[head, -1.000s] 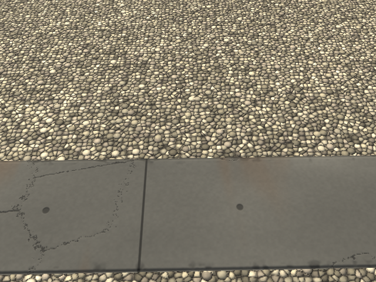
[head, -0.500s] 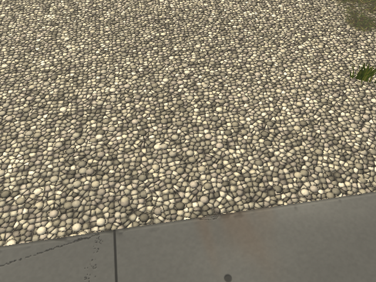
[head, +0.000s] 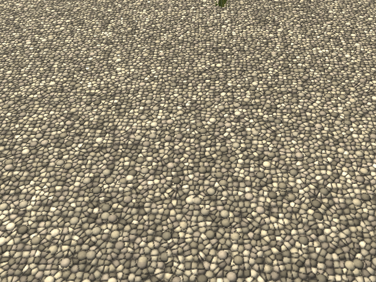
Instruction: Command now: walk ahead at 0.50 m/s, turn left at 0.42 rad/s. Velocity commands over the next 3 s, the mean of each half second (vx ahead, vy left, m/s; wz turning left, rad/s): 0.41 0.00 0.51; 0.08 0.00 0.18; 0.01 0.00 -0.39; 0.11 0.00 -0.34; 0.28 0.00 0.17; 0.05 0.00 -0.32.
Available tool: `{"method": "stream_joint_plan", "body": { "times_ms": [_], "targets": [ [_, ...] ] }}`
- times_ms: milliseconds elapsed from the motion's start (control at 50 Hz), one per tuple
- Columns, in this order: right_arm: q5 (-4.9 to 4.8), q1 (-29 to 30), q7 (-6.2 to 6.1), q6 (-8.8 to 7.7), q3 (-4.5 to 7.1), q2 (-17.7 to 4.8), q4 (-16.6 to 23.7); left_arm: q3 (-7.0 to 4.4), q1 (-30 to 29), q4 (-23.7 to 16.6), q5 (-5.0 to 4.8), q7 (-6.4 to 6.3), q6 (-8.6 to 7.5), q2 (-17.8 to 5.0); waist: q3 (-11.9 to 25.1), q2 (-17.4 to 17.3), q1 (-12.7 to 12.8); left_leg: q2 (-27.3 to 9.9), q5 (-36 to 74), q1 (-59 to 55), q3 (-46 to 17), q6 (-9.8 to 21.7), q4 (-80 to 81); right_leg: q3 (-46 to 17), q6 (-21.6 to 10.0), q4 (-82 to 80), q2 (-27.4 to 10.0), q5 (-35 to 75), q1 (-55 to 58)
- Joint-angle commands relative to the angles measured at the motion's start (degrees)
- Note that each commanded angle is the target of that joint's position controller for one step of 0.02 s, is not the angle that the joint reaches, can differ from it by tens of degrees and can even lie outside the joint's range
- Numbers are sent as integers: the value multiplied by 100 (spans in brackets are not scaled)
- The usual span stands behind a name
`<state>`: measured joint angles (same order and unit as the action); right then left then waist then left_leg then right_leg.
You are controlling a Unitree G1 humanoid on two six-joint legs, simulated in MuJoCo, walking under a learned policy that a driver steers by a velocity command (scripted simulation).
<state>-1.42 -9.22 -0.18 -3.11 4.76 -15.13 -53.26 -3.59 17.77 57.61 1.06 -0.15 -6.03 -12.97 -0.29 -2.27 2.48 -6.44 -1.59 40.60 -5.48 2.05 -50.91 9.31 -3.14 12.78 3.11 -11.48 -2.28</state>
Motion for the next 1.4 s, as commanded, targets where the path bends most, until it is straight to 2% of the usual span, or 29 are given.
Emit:
{"method": "stream_joint_plan", "body": {
  "times_ms": [20,140,180,220,240,260,280,300,320,360,460,580,660,700,720,740,760,840,880,960,1000,1060,1160,1220,1240,1260,1280,1340,1400],
  "targets": [
    [37,394,95,-46,-17,-128,404,-145,-255,-356,-33,-99,-69,-854,-355,456,-42,-14,756,-153,297,-7,752,-300,-556,-761,-1571,1560,-381],
    [15,1144,318,-27,-79,-90,976,-220,200,-215,-144,-147,175,-1040,-555,444,104,206,-63,148,822,239,1494,112,-464,-56,-1977,2957,929],
    [9,879,377,-6,14,-289,1060,-272,21,-317,-174,-193,253,-1217,-227,701,-171,562,-646,-572,1181,440,1472,277,-341,685,-2000,4900,1052],
    [-26,-409,357,11,266,-747,829,-289,-215,-432,-195,-231,335,-1328,498,761,-924,1012,-643,-2384,1324,770,1808,435,-122,2506,-1796,5682,629],
    [-12,-1337,237,54,474,-1225,628,-254,-227,-542,-155,-233,296,-1275,1025,284,-1323,578,-620,-4122,356,1084,2101,443,136,4172,-1547,4152,-654],
    [-54,-1257,156,64,576,-1801,746,13,190,-865,10,-116,98,-369,1544,-1359,-700,-1043,-911,-6208,-3005,2288,2635,98,576,6625,-170,-1316,-3398],
    [87,-1381,158,23,415,-1475,835,-18,-156,-998,-222,5,-208,-720,2236,-778,-904,-1452,-676,-6565,-4272,2540,3381,-1383,455,7307,-16,-2166,-4122],
    [178,-1143,138,-33,312,-1081,883,-80,-746,-1163,-411,47,-325,-965,1583,-438,-964,-1201,427,-6108,-3135,2158,3217,-1525,299,7201,-358,-1847,-4392],
    [140,-688,159,-96,256,-862,956,-78,-792,-1160,-353,14,-337,-922,946,157,-651,-907,1582,-5110,-2171,1887,3112,-1490,288,6561,-631,-1452,-4185],
    [103,-146,127,-90,171,-627,1132,-191,-739,-1100,-97,-88,-168,-1036,511,381,-267,-561,2494,-3658,-1313,1604,3208,-1373,390,5828,-884,-1232,-3377],
    [98,-220,-24,1,285,-1066,1196,-132,-879,-1350,-24,-176,155,-691,513,34,-84,-99,3441,-2668,-669,1401,3202,-1151,709,4065,-581,-392,-2883],
    [87,-443,-169,229,174,-829,1124,-63,-1600,-1531,-84,-37,194,-696,714,-372,-477,16,2221,-2922,-660,915,2889,-1164,680,2430,-370,1106,-2419],
    [126,-353,-186,233,80,-724,1116,-130,-1473,-1539,-12,25,88,-914,561,-450,-321,-163,1772,-3286,-1175,803,2283,-1202,349,1600,-365,856,-2132],
    [224,-453,-181,168,-18,-490,1179,-165,-1151,-1508,141,-6,-4,-1181,877,57,-228,414,891,-2870,-937,382,1474,-1766,-82,1163,-1054,3701,-763],
    [221,-1165,-180,113,-43,-400,1090,-168,-1069,-1524,241,-41,46,-1350,1264,968,-532,978,-1204,-2022,-527,32,602,-2632,-990,1522,-1992,5597,298],
    [205,-1132,-173,152,-46,-558,1077,-56,-822,-1399,139,-51,137,-807,1609,1597,-340,1007,-3431,-1671,-318,-271,-2,-3465,-1620,1304,-2621,5412,449],
    [141,-876,-159,239,32,-882,1113,23,-774,-1381,13,-18,185,-646,1438,1265,-199,871,-3914,-1426,-334,-406,-555,-3635,-1633,1122,-2582,4331,322],
    [101,-618,-217,591,40,-625,993,-23,-1513,-1447,-17,-10,375,-914,560,857,-427,532,-3036,-1638,-50,-604,-361,-2635,-890,528,-1747,1342,-1136],
    [117,-650,-206,560,-53,-331,862,-29,-1595,-1387,-1,-9,464,-842,528,1141,-392,599,-2551,-2284,292,-600,650,-2088,-723,457,-1346,1080,-1473],
    [191,-679,-170,498,-16,-372,663,9,-1251,-1167,-119,-18,507,-778,577,1059,-418,718,-990,-3324,515,-321,2558,-2002,-434,605,-1107,-189,-1632],
    [274,-508,-239,506,116,-1011,795,-5,-1196,-1227,-84,34,453,-827,274,287,-199,12,-1205,-3306,-83,108,2551,-1727,35,874,-718,-1036,-2232],
    [261,-388,-270,410,157,-919,779,-53,-1521,-1374,-126,-3,465,-778,-142,-684,-257,-310,-2139,-2488,-463,346,3171,-998,269,2011,-149,-331,-2159],
    [142,-215,-426,242,206,-953,979,-147,-1167,-1458,-153,72,584,-709,26,-844,-240,-1157,764,-2994,-668,735,2563,-855,37,3089,-339,-979,-2548],
    [73,-293,-451,298,262,-1040,974,-216,-986,-1491,-176,137,625,-828,171,-361,-197,-746,539,-2751,-2,275,1866,-943,-175,1948,-326,438,-1674],
    [176,-506,-435,283,251,-889,1066,-368,-950,-1561,-141,99,631,-1380,314,822,-407,-27,-348,-2088,747,-216,786,-2229,-563,1565,-970,2089,-1076],
    [237,-70,-435,272,163,-678,1269,-420,-438,-1510,-91,108,627,-1615,518,1730,-14,880,-2631,-930,909,-615,-533,-3839,-1475,961,-1866,3052,-267],
    [200,117,-405,264,121,-549,1362,-323,-90,-1469,-25,116,534,-1463,891,1520,159,855,-3922,-471,136,-601,-1652,-4321,-1812,801,-2235,3190,194],
    [142,-32,-392,296,169,-736,1249,-285,-854,-1709,-182,-2,463,-1357,655,497,-173,533,-2971,-348,-93,-537,-1729,-3355,-1241,887,-1794,2526,-264],
    [138,-13,-384,268,118,-557,1276,-290,-946,-1755,-163,-116,621,-1346,626,810,-239,674,-2449,-956,100,-609,-580,-3015,-1022,728,-1343,1901,-668]
  ]
}}
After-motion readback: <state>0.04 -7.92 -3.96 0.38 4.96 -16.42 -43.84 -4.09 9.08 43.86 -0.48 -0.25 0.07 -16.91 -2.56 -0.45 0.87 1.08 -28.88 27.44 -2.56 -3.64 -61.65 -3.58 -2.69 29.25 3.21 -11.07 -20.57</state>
